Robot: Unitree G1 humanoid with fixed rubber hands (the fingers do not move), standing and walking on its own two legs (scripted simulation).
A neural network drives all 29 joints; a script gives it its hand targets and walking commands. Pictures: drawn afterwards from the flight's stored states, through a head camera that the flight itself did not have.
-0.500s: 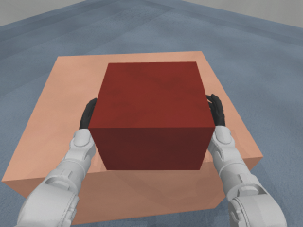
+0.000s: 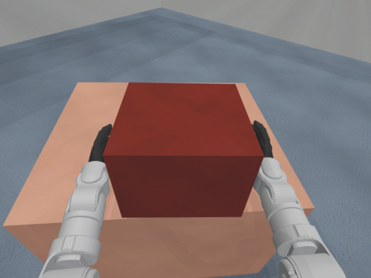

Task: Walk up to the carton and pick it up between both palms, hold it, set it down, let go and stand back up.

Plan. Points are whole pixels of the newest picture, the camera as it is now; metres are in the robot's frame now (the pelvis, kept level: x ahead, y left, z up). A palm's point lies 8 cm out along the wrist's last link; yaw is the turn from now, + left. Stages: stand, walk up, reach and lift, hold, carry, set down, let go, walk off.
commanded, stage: reach and lift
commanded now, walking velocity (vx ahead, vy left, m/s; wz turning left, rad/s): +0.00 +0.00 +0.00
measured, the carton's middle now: (182, 146) +0.41 -0.02 +0.10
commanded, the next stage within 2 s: hold in 1.02 s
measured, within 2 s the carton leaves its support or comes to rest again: neither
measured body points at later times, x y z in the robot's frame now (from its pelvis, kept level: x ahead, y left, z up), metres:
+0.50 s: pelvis -0.01 +0.00 +0.00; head -0.03 +0.02 +0.45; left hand +0.37 +0.16 +0.13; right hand +0.35 -0.21 +0.13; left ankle +0.02 +0.13 -0.75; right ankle +0.00 -0.14 -0.75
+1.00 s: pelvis +0.00 +0.00 +0.00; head -0.02 +0.02 +0.45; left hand +0.38 +0.17 +0.14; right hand +0.37 -0.20 +0.15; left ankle +0.02 +0.13 -0.75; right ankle +0.00 -0.14 -0.75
